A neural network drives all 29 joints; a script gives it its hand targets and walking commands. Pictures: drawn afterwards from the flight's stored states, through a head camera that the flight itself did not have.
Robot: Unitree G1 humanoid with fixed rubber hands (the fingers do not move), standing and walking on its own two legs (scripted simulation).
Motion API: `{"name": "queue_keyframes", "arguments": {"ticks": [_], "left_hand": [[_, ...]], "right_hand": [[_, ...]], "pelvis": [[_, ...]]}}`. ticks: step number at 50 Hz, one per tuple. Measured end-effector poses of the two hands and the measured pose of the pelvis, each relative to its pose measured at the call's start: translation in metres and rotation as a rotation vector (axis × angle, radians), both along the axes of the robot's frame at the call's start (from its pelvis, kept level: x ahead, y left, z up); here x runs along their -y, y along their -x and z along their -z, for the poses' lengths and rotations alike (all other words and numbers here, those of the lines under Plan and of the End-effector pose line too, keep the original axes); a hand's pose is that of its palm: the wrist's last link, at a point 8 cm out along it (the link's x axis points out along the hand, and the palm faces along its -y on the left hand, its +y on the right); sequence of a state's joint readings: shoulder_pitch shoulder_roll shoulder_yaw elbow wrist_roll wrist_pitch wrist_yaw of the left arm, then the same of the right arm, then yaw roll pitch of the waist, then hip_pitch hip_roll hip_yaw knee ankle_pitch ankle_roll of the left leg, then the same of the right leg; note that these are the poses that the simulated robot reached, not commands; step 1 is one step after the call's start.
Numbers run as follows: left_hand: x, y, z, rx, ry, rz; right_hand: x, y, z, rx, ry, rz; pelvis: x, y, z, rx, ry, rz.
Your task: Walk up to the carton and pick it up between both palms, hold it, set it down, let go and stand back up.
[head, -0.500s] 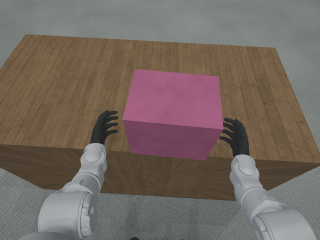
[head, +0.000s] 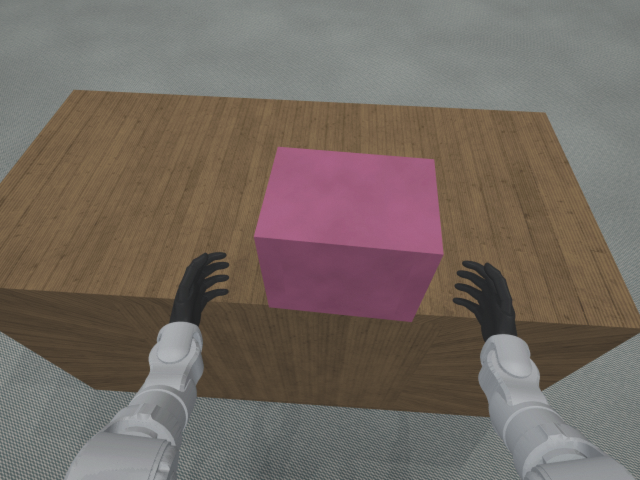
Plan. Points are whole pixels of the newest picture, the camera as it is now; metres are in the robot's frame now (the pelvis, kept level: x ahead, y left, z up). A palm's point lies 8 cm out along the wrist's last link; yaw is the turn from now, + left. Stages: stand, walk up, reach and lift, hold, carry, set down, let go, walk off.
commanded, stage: set down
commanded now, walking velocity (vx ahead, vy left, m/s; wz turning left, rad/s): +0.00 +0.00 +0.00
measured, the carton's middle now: (347, 237) +0.47 -0.02 -0.02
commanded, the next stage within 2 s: none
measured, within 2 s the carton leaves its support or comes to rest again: neither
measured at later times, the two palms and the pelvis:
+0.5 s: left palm (157, 373) +0.26 +0.22 -0.01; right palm (514, 389) +0.23 -0.21 -0.02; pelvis +0.00 +0.00 +0.01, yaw +0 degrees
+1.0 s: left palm (139, 411) +0.22 +0.23 -0.02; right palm (521, 424) +0.19 -0.21 -0.02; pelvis +0.01 +0.01 +0.01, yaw +1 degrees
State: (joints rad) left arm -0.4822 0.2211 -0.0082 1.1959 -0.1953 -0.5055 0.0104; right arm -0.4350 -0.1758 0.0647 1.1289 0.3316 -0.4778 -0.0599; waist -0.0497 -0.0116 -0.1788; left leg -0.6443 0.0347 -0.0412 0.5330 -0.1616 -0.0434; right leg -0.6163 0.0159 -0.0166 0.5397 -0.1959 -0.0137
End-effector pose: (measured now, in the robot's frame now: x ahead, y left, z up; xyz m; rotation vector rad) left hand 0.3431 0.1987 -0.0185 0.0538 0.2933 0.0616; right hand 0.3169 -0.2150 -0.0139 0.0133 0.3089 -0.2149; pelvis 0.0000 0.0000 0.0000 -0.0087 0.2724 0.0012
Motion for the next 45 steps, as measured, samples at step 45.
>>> {"name": "queue_keyframes", "arguments": {"ticks": [45], "left_hand": [[-0.034, 0.126, -0.002, -0.088, 0.008, -0.071]], "right_hand": [[-0.002, 0.124, 0.002, -0.063, 0.043, -0.033]], "pelvis": [[-0.007, -0.003, -0.008, 0.336, 0.001, -0.010]]}}
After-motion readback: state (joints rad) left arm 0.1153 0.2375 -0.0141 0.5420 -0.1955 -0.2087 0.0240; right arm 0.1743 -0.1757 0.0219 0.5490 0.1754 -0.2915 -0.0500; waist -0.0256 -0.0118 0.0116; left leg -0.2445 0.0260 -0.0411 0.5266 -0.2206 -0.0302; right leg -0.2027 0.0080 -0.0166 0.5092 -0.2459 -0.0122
